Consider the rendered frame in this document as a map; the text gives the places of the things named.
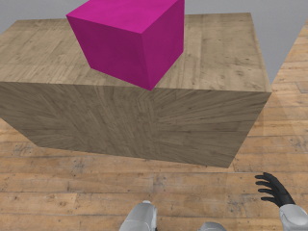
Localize carton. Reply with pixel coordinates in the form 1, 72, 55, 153
65, 0, 185, 91

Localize robot right thigh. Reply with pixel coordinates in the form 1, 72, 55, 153
197, 221, 227, 231

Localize right robot forearm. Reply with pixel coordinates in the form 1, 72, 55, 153
279, 204, 308, 231

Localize robot left thigh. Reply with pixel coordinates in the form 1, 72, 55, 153
118, 202, 158, 231

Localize robot right hand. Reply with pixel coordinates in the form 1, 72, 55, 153
254, 172, 296, 208

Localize robot thigh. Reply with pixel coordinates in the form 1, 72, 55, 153
118, 202, 158, 231
197, 221, 227, 231

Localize pedestal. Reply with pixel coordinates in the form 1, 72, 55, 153
0, 13, 272, 168

